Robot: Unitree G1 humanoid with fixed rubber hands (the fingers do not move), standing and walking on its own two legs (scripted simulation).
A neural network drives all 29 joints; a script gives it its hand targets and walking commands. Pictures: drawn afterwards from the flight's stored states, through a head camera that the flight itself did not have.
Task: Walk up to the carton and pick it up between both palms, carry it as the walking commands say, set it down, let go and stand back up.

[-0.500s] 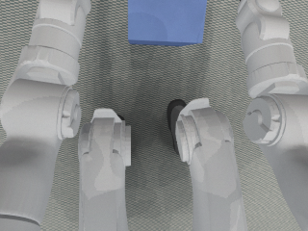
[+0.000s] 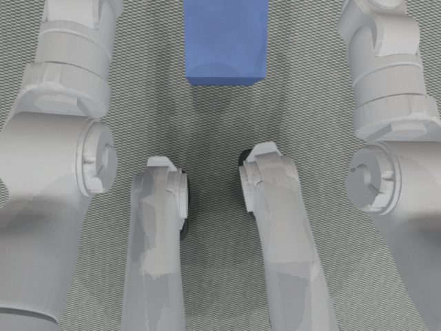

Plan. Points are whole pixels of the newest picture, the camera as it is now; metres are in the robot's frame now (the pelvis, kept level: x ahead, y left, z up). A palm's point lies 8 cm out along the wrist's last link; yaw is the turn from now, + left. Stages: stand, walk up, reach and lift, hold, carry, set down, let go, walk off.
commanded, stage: set down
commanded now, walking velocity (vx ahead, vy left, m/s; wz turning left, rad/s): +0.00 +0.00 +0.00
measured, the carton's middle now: (223, 20) +0.58 -0.06 -0.37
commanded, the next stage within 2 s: let go in 0.78 s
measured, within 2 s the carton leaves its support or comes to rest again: neither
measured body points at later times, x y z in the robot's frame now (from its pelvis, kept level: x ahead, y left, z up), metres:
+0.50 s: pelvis +0.05 +0.00 +0.14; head +0.35 +0.00 +0.47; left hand +0.59 +0.12 +0.03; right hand +0.54 -0.22 +0.04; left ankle +0.10 +0.11 -0.43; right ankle +0.14 -0.12 -0.43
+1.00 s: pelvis +0.07 -0.01 +0.23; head +0.35 -0.01 +0.57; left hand +0.54 +0.13 +0.09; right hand +0.50 -0.22 +0.10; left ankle +0.10 +0.11 -0.43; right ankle +0.14 -0.12 -0.43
